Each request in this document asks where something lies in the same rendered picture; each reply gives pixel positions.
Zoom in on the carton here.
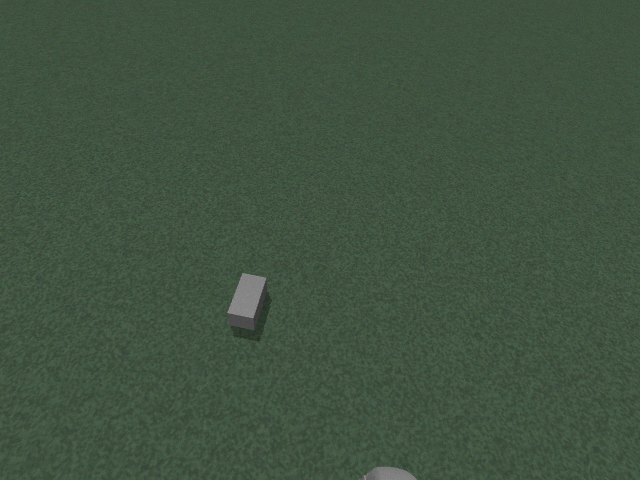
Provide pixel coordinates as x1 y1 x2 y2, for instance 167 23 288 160
227 273 267 330

